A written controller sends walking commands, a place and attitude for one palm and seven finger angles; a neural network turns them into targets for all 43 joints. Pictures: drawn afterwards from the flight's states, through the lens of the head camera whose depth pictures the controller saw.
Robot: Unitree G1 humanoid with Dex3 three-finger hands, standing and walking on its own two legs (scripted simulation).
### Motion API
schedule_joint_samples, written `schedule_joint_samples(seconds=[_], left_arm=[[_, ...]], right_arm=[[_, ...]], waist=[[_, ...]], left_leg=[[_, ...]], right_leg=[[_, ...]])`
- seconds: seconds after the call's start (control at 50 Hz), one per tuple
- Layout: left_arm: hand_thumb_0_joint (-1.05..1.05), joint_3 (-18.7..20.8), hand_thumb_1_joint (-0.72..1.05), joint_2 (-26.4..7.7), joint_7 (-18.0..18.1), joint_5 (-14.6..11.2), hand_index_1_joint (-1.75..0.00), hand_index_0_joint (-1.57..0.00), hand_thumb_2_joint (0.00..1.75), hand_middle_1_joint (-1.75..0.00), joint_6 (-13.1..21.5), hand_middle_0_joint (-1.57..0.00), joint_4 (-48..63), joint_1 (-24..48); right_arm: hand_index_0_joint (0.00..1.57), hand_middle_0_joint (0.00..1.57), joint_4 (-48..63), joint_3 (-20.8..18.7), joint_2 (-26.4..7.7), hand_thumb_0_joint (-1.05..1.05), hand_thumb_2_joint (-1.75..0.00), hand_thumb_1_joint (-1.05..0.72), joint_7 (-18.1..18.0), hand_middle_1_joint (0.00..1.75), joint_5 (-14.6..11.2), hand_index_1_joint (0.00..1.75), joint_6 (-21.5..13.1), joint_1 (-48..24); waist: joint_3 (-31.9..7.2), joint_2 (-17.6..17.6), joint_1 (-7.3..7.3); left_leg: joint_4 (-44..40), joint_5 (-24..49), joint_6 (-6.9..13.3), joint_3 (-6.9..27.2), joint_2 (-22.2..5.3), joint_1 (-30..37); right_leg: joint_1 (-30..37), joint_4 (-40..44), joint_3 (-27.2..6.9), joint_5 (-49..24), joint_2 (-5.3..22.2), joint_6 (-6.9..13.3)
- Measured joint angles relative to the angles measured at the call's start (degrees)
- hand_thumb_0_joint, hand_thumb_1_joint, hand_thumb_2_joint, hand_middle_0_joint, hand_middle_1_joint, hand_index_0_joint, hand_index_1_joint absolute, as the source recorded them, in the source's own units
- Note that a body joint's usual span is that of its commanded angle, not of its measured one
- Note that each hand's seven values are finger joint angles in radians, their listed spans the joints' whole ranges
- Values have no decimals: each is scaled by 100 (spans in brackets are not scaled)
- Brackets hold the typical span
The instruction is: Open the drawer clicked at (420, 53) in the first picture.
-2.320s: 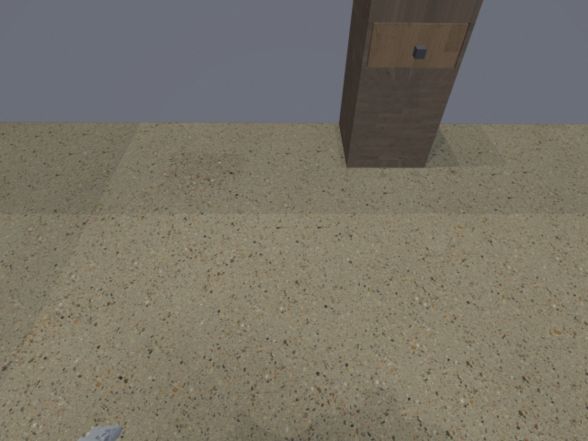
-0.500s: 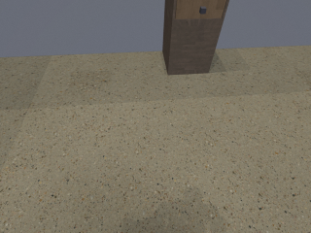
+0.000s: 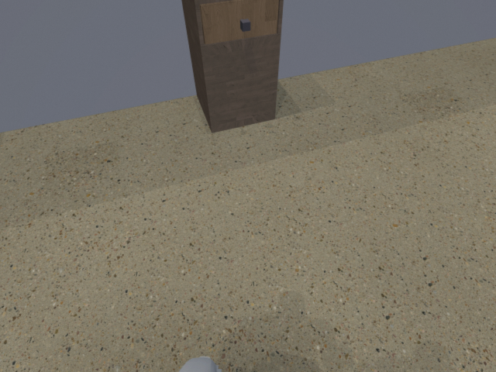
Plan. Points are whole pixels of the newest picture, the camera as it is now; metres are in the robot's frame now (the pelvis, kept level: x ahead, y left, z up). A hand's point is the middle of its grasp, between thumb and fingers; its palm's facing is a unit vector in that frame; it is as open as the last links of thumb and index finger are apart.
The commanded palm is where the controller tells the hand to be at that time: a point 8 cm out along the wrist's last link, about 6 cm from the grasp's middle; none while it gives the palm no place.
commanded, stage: walk to a spot facing it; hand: left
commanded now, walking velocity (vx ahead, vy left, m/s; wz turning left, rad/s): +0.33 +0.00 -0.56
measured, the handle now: (244, 23) +1.60 +0.20 -0.12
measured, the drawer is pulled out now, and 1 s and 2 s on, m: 0.00 0.00 0.00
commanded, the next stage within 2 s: none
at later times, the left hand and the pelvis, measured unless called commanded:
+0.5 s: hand (145, 281) +0.31 +0.27 -0.18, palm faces -0.25 -0.95 -0.19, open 7.3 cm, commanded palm none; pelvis +0.18 +0.09 +0.00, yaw -18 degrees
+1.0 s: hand (218, 205) +0.54 +0.15 -0.17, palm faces -0.44 -0.86 -0.24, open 7.1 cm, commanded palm none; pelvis +0.41 -0.01 -0.01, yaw -29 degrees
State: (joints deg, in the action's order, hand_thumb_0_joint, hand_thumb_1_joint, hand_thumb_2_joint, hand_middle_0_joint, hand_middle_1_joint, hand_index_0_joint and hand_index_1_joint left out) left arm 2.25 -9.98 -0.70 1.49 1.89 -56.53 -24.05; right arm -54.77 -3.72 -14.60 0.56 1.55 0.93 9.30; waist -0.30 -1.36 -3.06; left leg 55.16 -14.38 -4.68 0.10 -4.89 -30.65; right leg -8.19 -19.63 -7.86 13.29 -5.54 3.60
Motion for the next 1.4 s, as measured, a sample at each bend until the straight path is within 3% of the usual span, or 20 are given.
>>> schedule_joint_samples(seconds=[0.14, 0.18, 0.24, 0.3, 0.36, 0.46, 0.6, 0.72, 0.76, 0.8, 0.84, 0.88, 0.94, 1.02, 1.1, 1.18, 1.24, 1.28, 1.32, 1.4], left_arm=[[0, 66, 91, -135, 48, 39, -30, -21, 90, -30, -49, -20, -42, -73], [0, 122, 91, -214, 39, 6, -30, -21, 90, -30, -91, -20, -56, -80], [1, 221, 91, -350, -1, -18, -30, -20, 90, -30, -221, -20, -180, 110], [1, 312, 91, -494, -86, 46, -30, -20, 90, -30, -278, -19, -148, 378], [1, 375, 91, -575, -124, 68, -30, -20, 90, -30, -282, -19, 48, 657], [0, 401, 92, -533, -119, 79, -30, -20, 90, -30, -339, -19, 228, 1015], [0, 265, 92, -267, -154, 65, -30, -20, 90, -30, -444, -19, 133, 1437], [0, 53, 92, 11, -159, 39, -30, -20, 90, -30, -335, -19, 114, 1817], [0, 12, 92, 66, -146, 48, -30, -20, 90, -30, -211, -19, 124, 1796], [0, -2, 91, 88, -114, 34, -30, -20, 90, -30, -44, -19, 137, 1696], [0, 5, 91, 104, -46, -49, -30, -20, 90, -30, 26, -19, 85, 1541], [-1, 132, 93, 48, 80, -155, -30, -21, 90, -30, 87, -20, 12, 1345], [-3, 138, 95, -119, 151, -92, -30, -21, 90, -30, 136, -20, -174, 1072], [-2, 67, 94, -93, 124, -54, -30, -20, 90, -30, 190, -20, -381, 747], [-1, 20, 93, 14, 114, -41, -30, -20, 90, -30, 251, -19, -473, 459], [0, -25, 92, 90, 123, -39, -30, -20, 90, -30, 258, -19, -562, 196], [0, -35, 92, 113, 128, -59, -30, -20, 90, -30, 209, -19, -724, -31], [0, -18, 91, 100, 105, -114, -30, -20, 90, -30, 106, -19, -834, -24], [0, -3, 91, 94, 85, -115, -30, -20, 90, -30, 20, -20, -887, 45], [1, 88, 91, 72, 20, -24, -30, -20, 90, -30, -92, -19, -695, 405]], right_arm=[[20, 20, 221, 99, 229, 0, -90, -91, 31, 30, -77, 30, -154, -177], [20, 20, 325, 167, 307, 0, -90, -91, 3, 30, -86, 30, -309, -195], [20, 20, 385, 266, 472, 0, -90, -91, -30, 30, -41, 30, -428, -125], [20, 20, 300, 300, 596, 0, -90, -91, -89, 30, -33, 30, -469, 232], [20, 20, 61, 272, 645, 0, -90, -91, -175, 30, -56, 30, -513, 632], [20, 20, -360, 215, 554, 0, -90, -93, -257, 30, -72, 30, -532, 1250], [20, 20, -850, 288, 676, 0, -90, -92, -304, 30, -26, 30, -533, 1997], [20, 20, -1123, 369, 901, 0, -90, -91, -258, 30, -8, 30, -457, 2363], [20, 20, -1202, 369, 958, 0, -90, -91, -226, 30, -35, 30, -396, 2458], [20, 20, -1241, 359, 1011, 0, -90, -91, -179, 30, -106, 30, -314, 2471], [20, 20, -1203, 299, 1002, 0, -90, -91, -153, 30, -125, 30, -221, 2193], [20, 20, -1044, 250, 977, 1, -90, -91, -146, 30, -100, 30, -201, 1870], [20, 20, -702, 186, 890, 0, -90, -91, -142, 30, -46, 30, -219, 1326], [20, 20, -430, 71, 571, 2, -90, -95, -176, 30, 24, 30, -193, 723], [20, 20, -332, 35, 303, 2, -90, -96, -41, 30, -1, 30, -239, 337], [19, 20, -289, 91, 273, 2, -90, -94, 44, 30, -1, 30, -278, -11], [19, 20, -240, 140, 361, 1, -90, -93, 33, 30, 36, 30, -416, -200], [20, 20, -184, 183, 475, 1, -90, -93, 13, 30, 62, 30, -528, -251], [20, 20, -183, 207, 568, 0, -90, -92, -15, 30, 31, 30, -564, -165], [20, 20, -309, 85, 656, -1, -90, -95, -195, 30, -42, 30, -633, 199]], waist=[[-37, 201, -136], [-21, 299, -92], [26, 454, -25], [-11, 467, 94], [-2, 451, 130], [49, 405, 244], [219, 334, 488], [472, 245, 662], [473, 275, 622], [399, 341, 523], [418, 288, 492], [337, 246, 495], [178, 170, 519], [83, -27, 510], [133, -82, 355], [284, 10, 148], [393, 180, 96], [474, 336, 103], [459, 377, 120], [381, 350, 180]], left_leg=[[-1571, -226, 114, -108, 218, 506], [-2229, 54, 289, -202, 283, 890], [-1977, -225, 662, -591, 263, 1144], [-2453, -260, 715, -818, 228, 1672], [-2973, -205, 722, -1030, 241, 2135], [-3418, -349, 797, -1396, 349, 2671], [-3724, -763, 753, -1766, 447, 3333], [-3448, -1263, 524, -2037, 300, 3795], [-2592, -1386, 408, -2129, 159, 3693], [-586, -1373, 333, -1856, -17, 2960], [1331, -1216, 376, -1096, -22, 2034], [2053, -739, 366, -620, -98, 1247], [1735, -356, 317, -324, -353, 363], [803, 87, 207, -235, -558, -337], [-324, 504, 181, -401, -543, -455], [-1496, 607, 296, -705, -283, -106], [-2091, 672, 559, -976, 37, 439], [-1760, 300, 767, -1128, 64, 566], [-1807, 21, 813, -1255, 53, 903], [-2450, 18, 754, -1375, 118, 1618]], right_leg=[[284, -273, -440, 541, 68, -248], [167, -883, -558, 950, 68, -300], [-683, -3168, -81, 1404, 154, -285], [-1474, -4524, 526, 784, 390, -332], [-2093, -4951, 728, 139, 585, -405], [-2823, -5156, 702, -473, 754, -469], [-2954, -4277, 1084, -590, 809, -400], [-2164, -2326, 1805, 27, 455, -19], [-1655, -1799, 1988, 63, 287, 160], [-1355, -1683, 1943, 314, 258, 561], [-1116, -1750, 1876, 533, 171, 568], [-733, -1401, 1798, 492, 99, 350], [-246, -823, 1609, 422, 41, 371], [240, -367, 1418, 492, 90, 274], [669, -146, 1281, 718, 177, 120], [1080, -116, 1194, 1086, 260, -47], [1027, -1023, 1095, 1566, 415, -170], [289, -3038, 916, 1486, 510, -185], [-469, -4685, 845, 1280, 557, -190], [-1627, -5390, 919, 587, 882, -299]])
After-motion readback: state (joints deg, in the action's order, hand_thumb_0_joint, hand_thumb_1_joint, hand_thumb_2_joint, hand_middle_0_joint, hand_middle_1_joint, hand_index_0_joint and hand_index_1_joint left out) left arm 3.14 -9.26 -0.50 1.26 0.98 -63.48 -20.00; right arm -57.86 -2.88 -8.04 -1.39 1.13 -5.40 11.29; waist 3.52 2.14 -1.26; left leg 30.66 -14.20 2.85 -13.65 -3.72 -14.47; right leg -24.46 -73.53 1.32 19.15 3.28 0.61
